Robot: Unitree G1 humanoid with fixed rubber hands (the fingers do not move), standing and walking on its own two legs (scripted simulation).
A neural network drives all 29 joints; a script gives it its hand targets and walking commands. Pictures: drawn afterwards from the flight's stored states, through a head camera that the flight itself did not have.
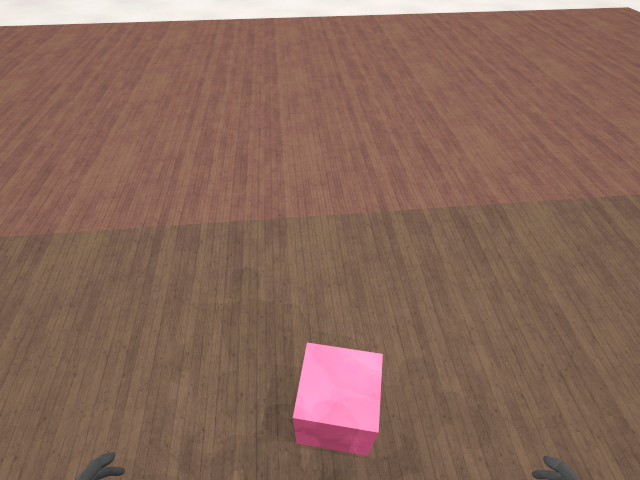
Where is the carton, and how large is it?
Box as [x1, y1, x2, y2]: [293, 343, 382, 455]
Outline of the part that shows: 307,343 293,414 296,442 367,455 378,432 382,354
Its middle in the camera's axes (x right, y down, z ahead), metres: +0.05 +0.46 +1.09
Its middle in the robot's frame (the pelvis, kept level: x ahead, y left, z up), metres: +0.42 -0.04 -0.66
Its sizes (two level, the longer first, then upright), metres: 0.210 0.200 0.250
